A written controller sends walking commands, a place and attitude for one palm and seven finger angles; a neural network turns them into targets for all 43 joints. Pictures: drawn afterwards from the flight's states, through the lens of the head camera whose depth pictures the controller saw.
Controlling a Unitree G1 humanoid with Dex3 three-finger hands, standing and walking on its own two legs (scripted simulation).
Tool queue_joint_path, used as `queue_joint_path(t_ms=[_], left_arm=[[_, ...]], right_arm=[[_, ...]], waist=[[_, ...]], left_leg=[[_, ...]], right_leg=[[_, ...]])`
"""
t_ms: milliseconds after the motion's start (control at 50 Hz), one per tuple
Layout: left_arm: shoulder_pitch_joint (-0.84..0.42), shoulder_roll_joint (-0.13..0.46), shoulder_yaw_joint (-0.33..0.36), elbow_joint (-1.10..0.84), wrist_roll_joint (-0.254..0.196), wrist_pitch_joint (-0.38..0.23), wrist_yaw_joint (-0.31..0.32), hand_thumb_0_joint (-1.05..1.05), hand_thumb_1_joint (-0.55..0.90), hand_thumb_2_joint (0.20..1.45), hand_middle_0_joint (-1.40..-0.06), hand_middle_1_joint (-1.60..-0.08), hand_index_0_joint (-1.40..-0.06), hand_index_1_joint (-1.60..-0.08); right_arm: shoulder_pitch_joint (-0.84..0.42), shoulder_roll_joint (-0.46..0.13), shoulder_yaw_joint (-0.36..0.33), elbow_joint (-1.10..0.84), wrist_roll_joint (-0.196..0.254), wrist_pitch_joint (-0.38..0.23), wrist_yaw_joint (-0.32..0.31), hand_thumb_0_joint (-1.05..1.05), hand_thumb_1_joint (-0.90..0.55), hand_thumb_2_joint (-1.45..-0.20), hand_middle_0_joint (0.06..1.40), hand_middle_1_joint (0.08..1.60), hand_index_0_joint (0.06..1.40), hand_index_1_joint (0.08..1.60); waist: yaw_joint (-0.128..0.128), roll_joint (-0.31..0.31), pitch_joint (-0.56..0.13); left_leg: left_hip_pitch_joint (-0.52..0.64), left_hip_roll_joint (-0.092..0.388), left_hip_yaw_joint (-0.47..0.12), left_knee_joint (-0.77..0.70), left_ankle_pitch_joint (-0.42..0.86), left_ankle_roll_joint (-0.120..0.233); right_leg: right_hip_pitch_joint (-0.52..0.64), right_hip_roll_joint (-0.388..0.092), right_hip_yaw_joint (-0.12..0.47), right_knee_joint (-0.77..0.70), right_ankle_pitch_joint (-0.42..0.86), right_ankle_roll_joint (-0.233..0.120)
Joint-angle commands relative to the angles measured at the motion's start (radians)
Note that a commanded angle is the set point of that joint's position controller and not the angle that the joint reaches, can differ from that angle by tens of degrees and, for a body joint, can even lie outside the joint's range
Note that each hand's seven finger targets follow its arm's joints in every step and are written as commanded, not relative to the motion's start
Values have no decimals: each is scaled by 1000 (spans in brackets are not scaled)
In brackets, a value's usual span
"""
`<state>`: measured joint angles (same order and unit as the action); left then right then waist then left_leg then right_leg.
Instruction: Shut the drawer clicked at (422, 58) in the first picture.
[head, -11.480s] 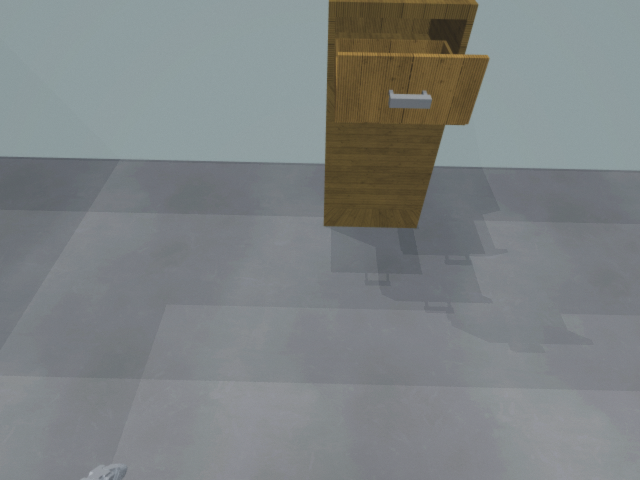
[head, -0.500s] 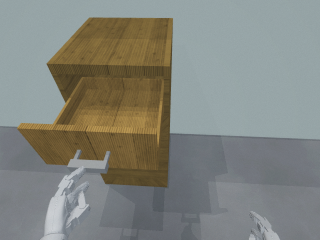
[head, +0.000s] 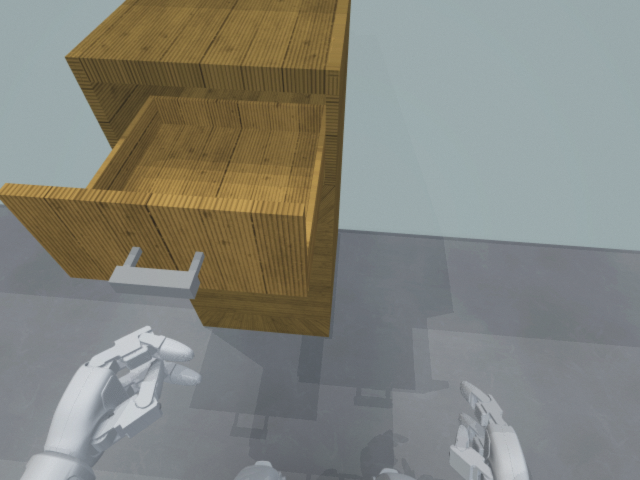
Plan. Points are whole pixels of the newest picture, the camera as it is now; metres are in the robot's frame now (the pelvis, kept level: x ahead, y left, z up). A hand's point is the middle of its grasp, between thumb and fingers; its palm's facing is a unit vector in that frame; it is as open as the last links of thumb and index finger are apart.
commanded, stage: raise the hand and make a fist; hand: left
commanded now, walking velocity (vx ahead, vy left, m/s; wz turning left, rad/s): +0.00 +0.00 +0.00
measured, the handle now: (161, 269) +0.36 +0.23 +0.06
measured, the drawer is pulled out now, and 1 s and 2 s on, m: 0.25 0.25 0.25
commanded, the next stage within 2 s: bring the fist close to the handle in 1.16 s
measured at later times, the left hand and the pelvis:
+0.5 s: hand (90, 405) +0.17 +0.21 +0.12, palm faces +0.01 -1.00 -0.08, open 3.1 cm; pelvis +0.02 +0.03 +0.02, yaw +0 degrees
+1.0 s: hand (81, 400) +0.17 +0.21 +0.14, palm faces +0.00 -0.99 -0.11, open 3.3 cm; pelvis +0.02 +0.01 +0.04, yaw +0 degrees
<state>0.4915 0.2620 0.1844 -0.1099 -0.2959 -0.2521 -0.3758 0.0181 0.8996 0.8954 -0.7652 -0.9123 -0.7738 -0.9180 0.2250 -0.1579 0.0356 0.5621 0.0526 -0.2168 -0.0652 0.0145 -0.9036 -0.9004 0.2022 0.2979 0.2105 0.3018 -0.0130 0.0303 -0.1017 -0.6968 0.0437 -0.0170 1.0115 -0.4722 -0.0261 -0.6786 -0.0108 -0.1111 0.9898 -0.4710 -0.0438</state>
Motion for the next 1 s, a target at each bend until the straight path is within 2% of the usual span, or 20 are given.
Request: queue_joint_path(t_ms=[0, 40, 60, 100, 120, 180, 200, 220, 300, 320, 360, 400, 460, 520, 600, 720, 780, 860, 900, 980], left_arm=[[197, 111, 216, -226, -68, -73, 109, 0, 900, 900, -960, -1123, -960, -1123], [240, 99, 183, -265, -38, -115, 112, 0, 900, 900, -1000, -1167, -1000, -1167], [240, 79, 139, -282, -27, -135, 103, 0, 900, 900, -1020, -1188, -1020, -1188], [227, 57, 79, -278, -19, -161, 75, 0, 900, 900, -1060, -1232, -1060, -1232], [217, 43, 48, -292, -21, -173, 53, 0, 900, 900, -1080, -1253, -1080, -1253], [181, 82, 52, -328, -36, -191, 21, 0, 900, 900, -1140, -1318, -1140, -1318], [152, 100, 64, -338, -34, -197, 28, 0, 900, 900, -1160, -1340, -1160, -1340], [149, 112, 83, -354, -32, -201, 37, 0, 900, 900, -1180, -1362, -1180, -1362], [171, 122, 116, -421, -13, -192, 99, 0, 900, 900, -1260, -1448, -1260, -1448], [196, 79, 81, -432, -13, -179, 107, 0, 900, 900, -1280, -1470, -1280, -1470], [202, 52, 47, -445, -10, -146, 113, 0, 900, 900, -1320, -1513, -1320, -1513], [212, 63, 54, -399, 2, -93, 115, 0, 900, 900, -1360, -1557, -1360, -1557], [183, 51, -2, -435, 20, -20, 100, 0, 900, 900, -1400, -1600, -1400, -1600], [178, 71, 16, -469, 29, 26, 105, 0, 900, 900, -1400, -1600, -1400, -1600], [179, 108, 76, -542, 18, 31, 126, 0, 900, 900, -1400, -1600, -1400, -1600], [156, 109, 100, -542, -10, 22, 110, 0, 900, 900, -1400, -1600, -1400, -1600], [147, 80, 64, -484, -22, 46, 75, 0, 900, 900, -1400, -1600, -1400, -1600], [107, 117, 109, -405, -36, 70, 49, 0, 900, 900, -1400, -1600, -1400, -1600], [87, 162, 158, -438, -34, 55, 59, 0, 900, 900, -1400, -1600, -1400, -1600], [107, 168, 191, -464, -40, 15, 73, 0, 900, 900, -1400, -1600, -1400, -1600]], right_arm=[[-150, -128, -90, -180, 5, -66, -20, 0, -900, -900, 200, 300, 200, 300], [-121, -130, -99, -176, 2, -82, -7, 0, -900, -900, 200, 300, 200, 300], [-111, -137, -100, -172, 1, -93, -1, 0, -900, -900, 200, 300, 200, 300], [-110, -152, -101, -166, 3, -113, 8, 0, -900, -900, 200, 300, 200, 300], [-87, -161, -103, -169, 5, -124, 9, 0, -900, -900, 200, 300, 200, 300], [-71, -179, -102, -174, 12, -159, 3, 0, -900, -900, 200, 300, 200, 300], [-82, -185, -100, -161, 10, -162, -3, 0, -900, -900, 200, 300, 200, 300], [-68, -184, -100, -164, 11, -163, -6, 0, -900, -900, 200, 300, 200, 300], [-82, -172, -93, -164, 10, -166, -2, 0, -900, -900, 200, 300, 200, 300], [-74, -166, -89, -173, 10, -164, 2, 0, -900, -900, 200, 300, 200, 300], [-88, -164, -83, -185, 13, -165, 10, 0, -900, -900, 200, 300, 200, 300], [-105, -167, -77, -181, 16, -155, 14, 0, -900, -900, 200, 300, 200, 300], [-109, -170, -64, -206, 19, -150, 14, 0, -900, -900, 200, 300, 200, 300], [-110, -166, -54, -206, 16, -144, 11, 0, -900, -900, 200, 300, 200, 300], [-120, -158, -42, -209, 10, -150, 10, 0, -900, -900, 200, 300, 200, 300], [-116, -161, -34, -188, 22, -174, 5, 0, -900, -900, 200, 300, 200, 300], [-116, -172, -32, -181, 24, -192, -1, 0, -900, -900, 200, 300, 200, 300], [-120, -184, -35, -166, 27, -203, -19, 0, -900, -900, 200, 300, 200, 300], [-131, -183, -37, -163, 25, -213, -22, 0, -900, -900, 200, 300, 200, 300], [-116, -171, -39, -154, 18, -229, -13, 0, -900, -900, 200, 300, 200, 300]], waist=[[81, -108, -150], [75, -38, -144], [60, -17, -135], [27, -33, -91], [13, -44, -106], [5, -19, -107], [0, -14, -78], [11, -17, -94], [43, 64, -124], [44, 64, -132], [43, 75, -123], [43, 53, -83], [35, 32, -35], [41, 29, -17], [60, 25, -47], [52, 70, -33], [41, 22, -7], [44, -45, 31], [59, 4, 9], [69, 40, -55]], left_leg=[[53, -42, -13, -171, 259, 38], [76, -46, -1, -187, 289, 38], [97, -46, 4, -190, 297, 41], [96, -44, -3, -185, 274, 45], [111, -46, -2, -185, 263, 47], [127, -46, -11, -195, 214, 48], [133, -44, -14, -196, 199, 51], [143, -43, -17, -213, 184, 50], [202, -37, -19, -253, 210, 48], [216, -38, -20, -265, 226, 47], [236, -35, -20, -273, 263, 44], [229, -30, -25, -288, 259, 43], [228, -28, -28, -318, 225, 44], [252, -28, -29, -338, 237, 44], [286, -28, -32, -351, 280, 38], [319, -32, -20, -368, 265, 33], [314, -35, -21, -371, 251, 38], [287, -40, -21, -381, 204, 43], [304, -44, -16, -382, 212, 42], [336, -48, -5, -376, 279, 41]], right_leg=[[266, -21, 120, -235, 268, 54], [245, -15, 104, -221, 312, 49], [221, -10, 92, -218, 314, 48], [188, -10, 100, -238, 282, 51], [177, -7, 102, -245, 265, 54], [156, 0, 107, -271, 145, 39], [142, 3, 109, -281, 109, 36], [143, 8, 97, -280, 76, 31], [174, 17, 48, -252, 126, 19], [183, 19, 33, -246, 152, 19], [198, 19, 20, -245, 207, 21], [209, 22, 16, -263, 214, 22], [211, 24, 13, -285, 195, 25], [235, 26, 12, -307, 212, 24], [274, 32, 2, -310, 249, 20], [292, 31, 11, -354, 246, 20], [289, 30, 19, -375, 252, 27], [290, 25, 52, -420, 182, 31], [313, 21, 63, -427, 169, 26], [350, 17, 58, -412, 250, 25]])
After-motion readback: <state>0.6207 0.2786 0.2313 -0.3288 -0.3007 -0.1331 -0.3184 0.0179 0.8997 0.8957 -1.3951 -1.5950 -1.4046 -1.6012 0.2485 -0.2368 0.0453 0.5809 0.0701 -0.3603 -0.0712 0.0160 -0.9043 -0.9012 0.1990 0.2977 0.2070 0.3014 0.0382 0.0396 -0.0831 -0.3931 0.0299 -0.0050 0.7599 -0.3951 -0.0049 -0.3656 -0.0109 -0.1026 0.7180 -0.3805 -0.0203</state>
